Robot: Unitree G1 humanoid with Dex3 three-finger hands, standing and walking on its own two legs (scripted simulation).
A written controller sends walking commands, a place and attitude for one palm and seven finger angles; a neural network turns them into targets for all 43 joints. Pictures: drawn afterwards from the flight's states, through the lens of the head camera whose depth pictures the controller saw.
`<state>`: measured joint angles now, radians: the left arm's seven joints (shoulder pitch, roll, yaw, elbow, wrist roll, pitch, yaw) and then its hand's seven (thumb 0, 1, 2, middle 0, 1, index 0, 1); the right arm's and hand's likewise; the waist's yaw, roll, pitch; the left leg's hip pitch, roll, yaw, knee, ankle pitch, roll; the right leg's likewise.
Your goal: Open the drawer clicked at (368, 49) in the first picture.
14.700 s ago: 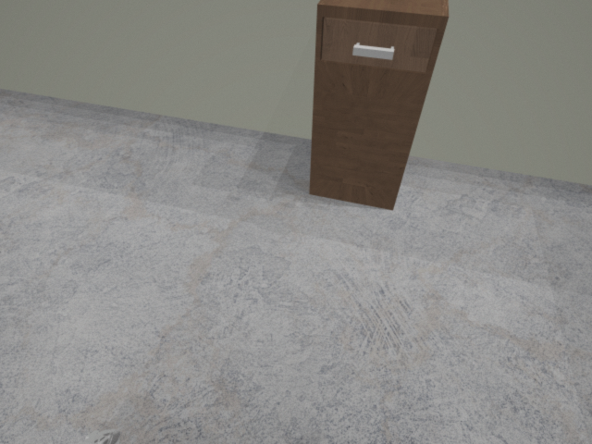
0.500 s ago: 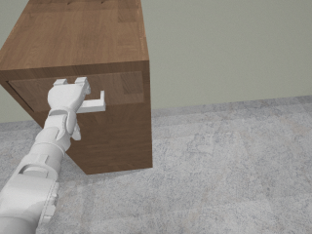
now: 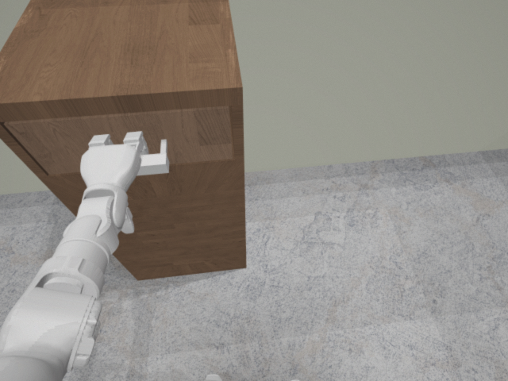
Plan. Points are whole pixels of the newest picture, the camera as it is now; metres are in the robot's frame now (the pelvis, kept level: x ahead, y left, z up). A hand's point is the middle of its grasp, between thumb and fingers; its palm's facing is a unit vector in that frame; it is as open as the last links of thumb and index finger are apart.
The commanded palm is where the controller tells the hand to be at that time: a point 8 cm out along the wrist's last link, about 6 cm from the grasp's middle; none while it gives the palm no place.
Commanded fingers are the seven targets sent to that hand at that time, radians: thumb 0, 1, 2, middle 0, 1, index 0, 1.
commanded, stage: lower the fingers behind the handle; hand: left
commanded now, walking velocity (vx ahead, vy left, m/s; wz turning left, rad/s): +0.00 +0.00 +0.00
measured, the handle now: (130, 156) +0.50 +0.22 +0.02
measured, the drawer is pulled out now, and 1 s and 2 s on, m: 0.00 0.00 0.05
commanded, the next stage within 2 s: close the thumb around the handle in 0.58 s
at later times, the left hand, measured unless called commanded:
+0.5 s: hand (125, 184) +0.46 +0.23 +0.00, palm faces -0.05 -0.03 -1.00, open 13.8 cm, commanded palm +0.44 +0.22 +0.06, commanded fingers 0.00 -0.50 0.30 -0.30 -1.20 -0.30 -1.20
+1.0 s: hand (125, 184) +0.46 +0.23 +0.00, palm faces -0.05 -0.03 -1.00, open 10.9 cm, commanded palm +0.44 +0.22 +0.06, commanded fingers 0.00 0.45 0.71 -0.37 -1.30 -0.37 -1.30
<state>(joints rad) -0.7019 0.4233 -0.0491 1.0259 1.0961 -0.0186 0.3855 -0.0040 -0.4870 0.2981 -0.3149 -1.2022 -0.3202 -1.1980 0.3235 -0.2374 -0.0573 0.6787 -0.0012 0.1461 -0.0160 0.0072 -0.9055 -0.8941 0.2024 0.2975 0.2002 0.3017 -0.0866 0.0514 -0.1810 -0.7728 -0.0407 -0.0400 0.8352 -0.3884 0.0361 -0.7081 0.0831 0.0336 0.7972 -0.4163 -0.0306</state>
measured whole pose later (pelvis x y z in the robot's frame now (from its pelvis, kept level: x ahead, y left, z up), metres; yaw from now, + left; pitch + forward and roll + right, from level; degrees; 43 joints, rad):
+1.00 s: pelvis +0.00 +0.01 -0.01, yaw -1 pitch +20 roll -2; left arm -0.72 0.43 -0.05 1.05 1.09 0.00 0.39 0.00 -0.05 0.49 -0.34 -1.25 -0.35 -1.25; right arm 0.34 -0.24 -0.05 0.68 0.00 0.15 -0.02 0.01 -0.91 -0.89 0.20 0.30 0.20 0.30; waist -0.10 0.05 -0.19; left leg -0.82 -0.04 -0.03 0.88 -0.41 0.04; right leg -0.75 0.09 0.04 0.82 -0.43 -0.02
